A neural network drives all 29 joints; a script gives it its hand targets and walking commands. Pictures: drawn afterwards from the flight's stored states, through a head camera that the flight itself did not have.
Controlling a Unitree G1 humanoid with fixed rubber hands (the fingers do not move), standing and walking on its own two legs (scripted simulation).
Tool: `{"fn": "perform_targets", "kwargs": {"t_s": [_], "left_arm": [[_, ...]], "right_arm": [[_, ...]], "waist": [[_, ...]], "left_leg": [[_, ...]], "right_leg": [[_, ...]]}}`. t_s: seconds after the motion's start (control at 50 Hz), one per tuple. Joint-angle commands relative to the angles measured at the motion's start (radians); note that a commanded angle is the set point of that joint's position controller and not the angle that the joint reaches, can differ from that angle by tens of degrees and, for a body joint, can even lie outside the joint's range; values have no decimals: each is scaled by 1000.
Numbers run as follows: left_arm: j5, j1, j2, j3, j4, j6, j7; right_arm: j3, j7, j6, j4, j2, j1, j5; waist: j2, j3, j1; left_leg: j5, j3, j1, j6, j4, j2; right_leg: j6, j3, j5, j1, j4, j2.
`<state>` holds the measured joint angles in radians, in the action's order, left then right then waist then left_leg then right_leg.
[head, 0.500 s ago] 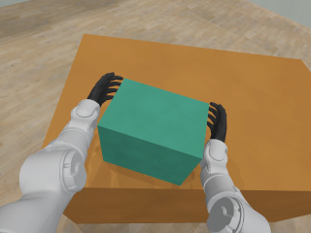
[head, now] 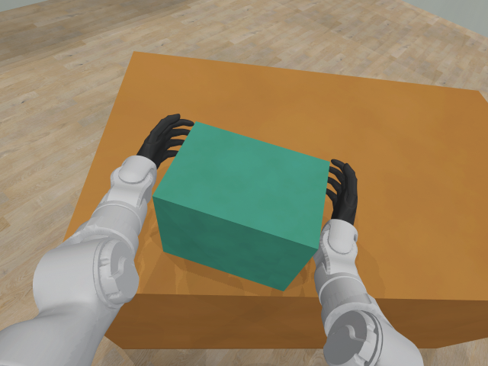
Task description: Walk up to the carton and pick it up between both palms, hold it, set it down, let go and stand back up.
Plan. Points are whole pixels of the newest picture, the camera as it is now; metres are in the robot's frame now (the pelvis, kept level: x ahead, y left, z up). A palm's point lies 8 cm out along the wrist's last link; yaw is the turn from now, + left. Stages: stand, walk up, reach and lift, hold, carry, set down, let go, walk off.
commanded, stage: set down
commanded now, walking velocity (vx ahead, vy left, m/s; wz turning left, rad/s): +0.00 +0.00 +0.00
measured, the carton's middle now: (241, 209) +0.39 -0.01 +0.00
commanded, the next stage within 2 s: none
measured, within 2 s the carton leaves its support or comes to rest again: neither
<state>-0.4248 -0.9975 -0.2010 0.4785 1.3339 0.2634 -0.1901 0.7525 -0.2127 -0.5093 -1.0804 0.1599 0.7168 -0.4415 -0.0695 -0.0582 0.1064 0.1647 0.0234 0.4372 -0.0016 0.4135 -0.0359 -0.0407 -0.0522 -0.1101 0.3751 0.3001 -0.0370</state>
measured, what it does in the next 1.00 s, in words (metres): stands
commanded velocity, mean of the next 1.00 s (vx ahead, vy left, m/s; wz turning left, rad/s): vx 0.00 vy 0.00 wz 0.00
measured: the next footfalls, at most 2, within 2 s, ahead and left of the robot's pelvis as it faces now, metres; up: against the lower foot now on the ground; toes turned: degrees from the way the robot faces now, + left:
none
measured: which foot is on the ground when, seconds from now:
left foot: down 0.00-1.00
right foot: down 0.00-1.00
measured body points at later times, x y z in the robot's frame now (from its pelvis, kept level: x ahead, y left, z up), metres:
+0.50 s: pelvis +0.01 +0.01 -0.02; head +0.08 +0.04 +0.42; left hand +0.49 +0.14 +0.03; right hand +0.37 -0.20 +0.00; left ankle +0.01 +0.12 -0.74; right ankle +0.01 -0.15 -0.74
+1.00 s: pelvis -0.02 +0.02 -0.01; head +0.00 +0.04 +0.44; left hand +0.47 +0.17 +0.15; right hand +0.37 -0.21 +0.12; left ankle +0.01 +0.12 -0.74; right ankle +0.01 -0.15 -0.74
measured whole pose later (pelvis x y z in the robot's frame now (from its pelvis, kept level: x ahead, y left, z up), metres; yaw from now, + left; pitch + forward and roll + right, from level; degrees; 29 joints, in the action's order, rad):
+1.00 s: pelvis -0.02 +0.02 -0.01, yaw -4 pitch +7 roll -2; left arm 0.34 -1.05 -0.45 -0.16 1.22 -0.07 -0.08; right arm 0.04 -0.28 0.05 -0.90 -0.12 0.79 0.32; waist -0.01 -0.11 0.14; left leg 0.25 0.03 0.44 -0.02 0.57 -0.04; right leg -0.06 0.01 -0.15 0.39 0.42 -0.02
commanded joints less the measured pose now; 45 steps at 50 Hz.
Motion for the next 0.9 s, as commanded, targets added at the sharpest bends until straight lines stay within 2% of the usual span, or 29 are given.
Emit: {"fn": "perform_targets", "kwargs": {"t_s": [0.0,0.06,0.1,0.14,0.16,0.2,0.28,0.36,0.42,0.46,0.54,0.62,0.72,0.76,0.88], "left_arm": [[-37,-336,416,-99,2,12,-16],[6,-314,218,-85,-22,19,31],[130,-318,22,-172,-50,32,99],[279,-375,-46,-280,-57,40,140],[338,-405,-65,-318,-54,47,145],[423,-436,-118,-359,-21,74,143],[517,-448,-184,-427,-13,110,138],[542,-414,-218,-448,-54,104,132],[545,-383,-243,-449,-68,72,122],[556,-376,-254,-456,-83,52,117],[604,-418,-285,-481,-160,20,122],[659,-444,-308,-513,-249,-18,125],[707,-452,-326,-561,-318,-110,117],[725,-463,-337,-577,-335,-165,113],[766,-517,-369,-605,-313,-280,109]], "right_arm": [[-237,86,44,-142,402,315,-108],[-221,48,42,-145,204,260,-52],[-288,-13,38,-161,4,237,87],[-401,-58,47,-172,-43,282,244],[-438,-71,48,-164,-53,309,304],[-498,-84,40,-118,-92,357,389],[-562,-87,14,-24,-195,398,509],[-609,-81,10,39,-254,374,576],[-635,-75,31,48,-290,359,616],[-646,-76,49,60,-309,358,640],[-671,-66,104,103,-341,382,691],[-710,-42,180,178,-375,399,742],[-726,-36,293,258,-419,406,779],[-725,-41,348,298,-432,423,787],[-701,-65,493,363,-425,505,763]], "waist": [[168,-283,6],[169,-312,4],[183,-392,19],[195,-468,45],[200,-511,56],[200,-620,54],[235,-801,59],[262,-878,52],[245,-829,47],[225,-800,51],[222,-770,48],[242,-772,33],[269,-713,43],[269,-661,46],[215,-503,50]], "left_leg": [[-26,63,-206,34,-57,22],[-43,69,-215,44,-45,23],[-90,65,-210,58,-10,22],[-114,55,-176,65,45,21],[-123,51,-153,68,71,24],[-177,46,-118,75,124,36],[-362,35,-147,114,235,50],[-525,26,-198,134,306,57],[-546,21,-208,132,314,54],[-533,18,-219,127,311,53],[-487,12,-256,126,296,46],[-490,11,-330,126,284,38],[-449,11,-389,126,241,30],[-407,14,-399,121,213,31],[-202,15,-351,84,112,30]], "right_leg": [[23,-87,42,-59,-14,56],[14,-78,73,-68,7,63],[13,-55,146,-74,34,76],[11,-32,215,-56,65,80],[9,-24,245,-46,82,78],[5,-13,319,-49,121,76],[3,-24,434,-37,189,90],[0,-36,514,-22,233,109],[-5,-39,503,-12,244,115],[-10,-38,476,1,241,117],[-6,-46,360,61,224,118],[12,-45,268,104,194,117],[33,-40,195,87,148,113],[38,-38,160,73,122,109],[40,-27,51,16,73,92]]}}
